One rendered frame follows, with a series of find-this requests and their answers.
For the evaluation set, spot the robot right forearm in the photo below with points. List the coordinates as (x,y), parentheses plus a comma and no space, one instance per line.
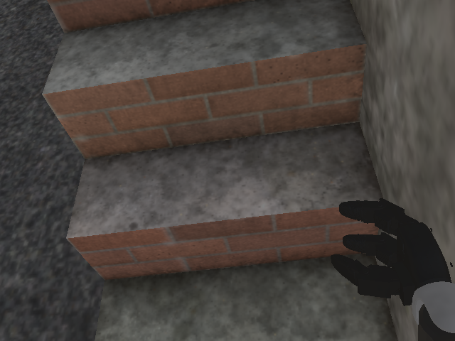
(433,308)

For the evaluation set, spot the robot right hand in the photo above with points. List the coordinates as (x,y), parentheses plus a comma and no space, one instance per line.
(415,256)

